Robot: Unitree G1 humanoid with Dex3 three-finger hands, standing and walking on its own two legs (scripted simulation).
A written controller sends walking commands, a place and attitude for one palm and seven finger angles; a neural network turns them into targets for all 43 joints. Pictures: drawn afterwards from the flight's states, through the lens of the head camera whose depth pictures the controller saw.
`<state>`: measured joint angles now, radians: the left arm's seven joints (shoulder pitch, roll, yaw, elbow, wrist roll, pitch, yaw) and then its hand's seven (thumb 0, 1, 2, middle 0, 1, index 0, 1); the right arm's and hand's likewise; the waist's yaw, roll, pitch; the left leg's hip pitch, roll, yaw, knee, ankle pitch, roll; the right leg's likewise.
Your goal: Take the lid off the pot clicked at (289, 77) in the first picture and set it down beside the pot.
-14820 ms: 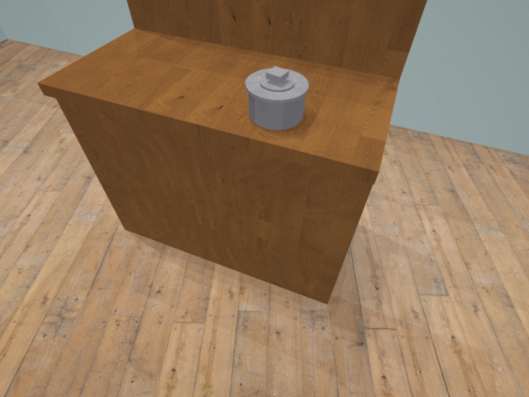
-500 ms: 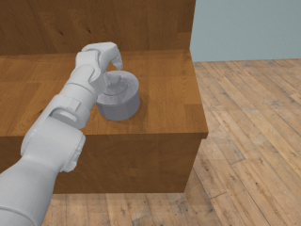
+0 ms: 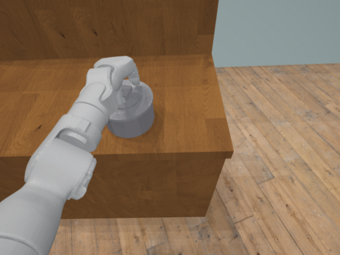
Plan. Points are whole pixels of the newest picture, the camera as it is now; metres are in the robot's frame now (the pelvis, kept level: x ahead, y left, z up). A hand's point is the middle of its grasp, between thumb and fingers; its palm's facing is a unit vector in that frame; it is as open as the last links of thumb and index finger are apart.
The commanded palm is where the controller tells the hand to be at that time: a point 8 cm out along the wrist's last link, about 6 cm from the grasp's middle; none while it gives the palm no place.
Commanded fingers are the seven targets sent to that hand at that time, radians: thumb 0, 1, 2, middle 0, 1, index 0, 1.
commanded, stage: lower the open fingers around the knob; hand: left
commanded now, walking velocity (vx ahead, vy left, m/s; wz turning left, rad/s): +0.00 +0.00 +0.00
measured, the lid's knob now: (122, 92) +0.50 +0.10 +0.11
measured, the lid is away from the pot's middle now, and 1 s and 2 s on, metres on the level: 0.00 0.00 0.00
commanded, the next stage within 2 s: close the fingers and squeeze the knob in 0.34 s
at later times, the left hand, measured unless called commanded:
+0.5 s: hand (118, 92) +0.48 +0.10 +0.13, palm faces -0.36 -0.03 -0.93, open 10.1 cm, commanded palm +0.47 +0.10 +0.19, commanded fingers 0.00 -0.10 1.05 -0.54 -0.69 -0.54 -0.69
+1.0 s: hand (120, 94) +0.47 +0.10 +0.13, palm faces -0.36 -0.04 -0.93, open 8.7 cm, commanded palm +0.47 +0.10 +0.19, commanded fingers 0.00 0.17 0.95 -0.62 -0.99 -0.62 -0.99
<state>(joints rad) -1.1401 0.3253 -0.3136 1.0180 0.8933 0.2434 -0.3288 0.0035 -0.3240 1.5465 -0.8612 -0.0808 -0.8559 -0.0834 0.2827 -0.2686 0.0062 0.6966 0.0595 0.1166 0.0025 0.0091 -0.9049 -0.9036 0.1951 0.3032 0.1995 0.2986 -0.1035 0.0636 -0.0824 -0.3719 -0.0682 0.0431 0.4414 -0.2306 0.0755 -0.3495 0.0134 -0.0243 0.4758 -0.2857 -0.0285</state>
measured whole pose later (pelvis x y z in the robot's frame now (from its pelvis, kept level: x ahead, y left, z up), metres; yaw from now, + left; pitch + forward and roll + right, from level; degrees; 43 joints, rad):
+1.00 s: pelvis -0.01 +0.00 +0.00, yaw +0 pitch +9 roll +0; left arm -1.15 0.31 -0.32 1.07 0.89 0.25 -0.30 0.00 0.07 1.01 -0.55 -0.88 -0.58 -0.90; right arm 0.28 -0.27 0.01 0.71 0.06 0.12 -0.01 0.01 -0.90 -0.90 0.20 0.30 0.20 0.30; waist -0.11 0.06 -0.08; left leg -0.38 -0.07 0.05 0.45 -0.23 0.08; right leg -0.36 0.01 -0.02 0.49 -0.28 -0.02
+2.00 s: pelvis -0.01 +0.00 +0.00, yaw -1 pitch +8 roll +0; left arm -1.12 0.34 -0.28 1.03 0.90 0.23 -0.31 0.00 0.26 0.78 -0.63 -0.98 -0.60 -0.93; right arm 0.27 -0.27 0.01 0.69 0.07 0.13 -0.02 0.01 -0.90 -0.90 0.20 0.30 0.20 0.30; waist -0.12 0.06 -0.08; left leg -0.37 -0.06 0.05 0.45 -0.23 0.08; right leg -0.35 0.02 -0.01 0.47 -0.27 -0.02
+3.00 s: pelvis -0.01 +0.01 +0.00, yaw +1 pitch +7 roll +0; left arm -1.25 0.35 -0.32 1.03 0.89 0.25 -0.41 0.01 0.26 0.77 -0.68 -0.98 -0.61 -0.92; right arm 0.27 -0.28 0.01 0.72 0.05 0.03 -0.01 0.01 -0.90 -0.90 0.20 0.30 0.20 0.30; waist -0.10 0.07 -0.06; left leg -0.35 -0.08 0.03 0.42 -0.20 0.09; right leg -0.32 0.00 -0.03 0.46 -0.27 -0.02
